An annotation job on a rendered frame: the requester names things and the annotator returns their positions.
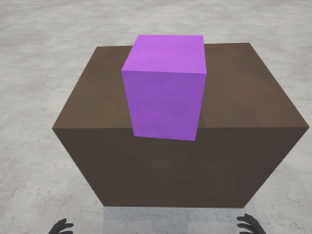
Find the carton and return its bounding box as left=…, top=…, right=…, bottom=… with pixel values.
left=121, top=34, right=207, bottom=141

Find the pedestal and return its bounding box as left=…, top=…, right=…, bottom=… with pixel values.
left=52, top=42, right=310, bottom=209

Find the left robot hand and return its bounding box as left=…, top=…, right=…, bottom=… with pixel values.
left=48, top=218, right=74, bottom=234

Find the right robot hand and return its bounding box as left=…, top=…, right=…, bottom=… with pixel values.
left=236, top=214, right=266, bottom=234

